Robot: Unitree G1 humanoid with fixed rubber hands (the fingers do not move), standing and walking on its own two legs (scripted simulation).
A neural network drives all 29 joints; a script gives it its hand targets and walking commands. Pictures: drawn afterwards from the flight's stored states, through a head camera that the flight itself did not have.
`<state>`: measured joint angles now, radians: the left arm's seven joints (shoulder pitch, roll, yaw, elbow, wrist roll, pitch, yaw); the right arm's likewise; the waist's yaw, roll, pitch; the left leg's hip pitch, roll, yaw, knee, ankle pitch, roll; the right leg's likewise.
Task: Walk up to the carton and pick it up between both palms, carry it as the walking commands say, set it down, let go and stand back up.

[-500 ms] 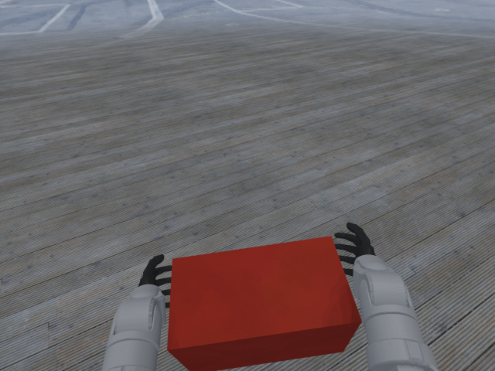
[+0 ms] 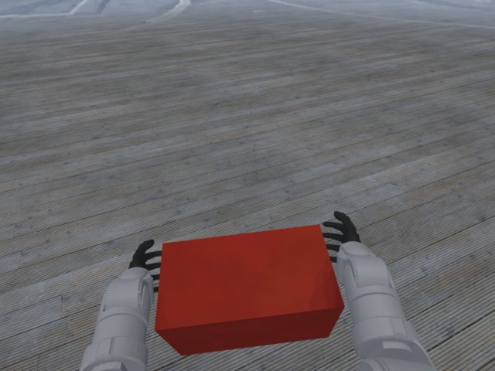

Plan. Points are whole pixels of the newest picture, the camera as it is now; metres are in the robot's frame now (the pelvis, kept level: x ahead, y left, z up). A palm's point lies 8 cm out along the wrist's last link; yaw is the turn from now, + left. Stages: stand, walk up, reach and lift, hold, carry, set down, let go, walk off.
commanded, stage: reach and lift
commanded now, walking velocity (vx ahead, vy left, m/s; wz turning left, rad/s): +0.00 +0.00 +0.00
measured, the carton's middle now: (248, 292) +0.31 +0.01 -0.04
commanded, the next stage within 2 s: hold in 0.56 s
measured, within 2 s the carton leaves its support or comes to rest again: neither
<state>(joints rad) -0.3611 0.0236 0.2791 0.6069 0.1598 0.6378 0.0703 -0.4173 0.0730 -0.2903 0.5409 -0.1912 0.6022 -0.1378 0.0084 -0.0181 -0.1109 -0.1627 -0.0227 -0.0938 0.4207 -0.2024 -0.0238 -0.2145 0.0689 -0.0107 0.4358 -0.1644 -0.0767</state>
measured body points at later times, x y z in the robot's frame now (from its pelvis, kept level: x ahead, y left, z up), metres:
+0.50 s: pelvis +0.01 +0.00 +0.00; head -0.08 +0.00 +0.45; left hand +0.29 +0.20 +0.02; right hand +0.31 -0.17 +0.05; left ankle +0.02 +0.14 -0.74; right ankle +0.05 -0.06 -0.74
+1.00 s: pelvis +0.00 +0.03 +0.00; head -0.08 +0.02 +0.44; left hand +0.30 +0.20 +0.02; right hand +0.30 -0.18 +0.05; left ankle +0.02 +0.14 -0.74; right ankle +0.05 -0.06 -0.74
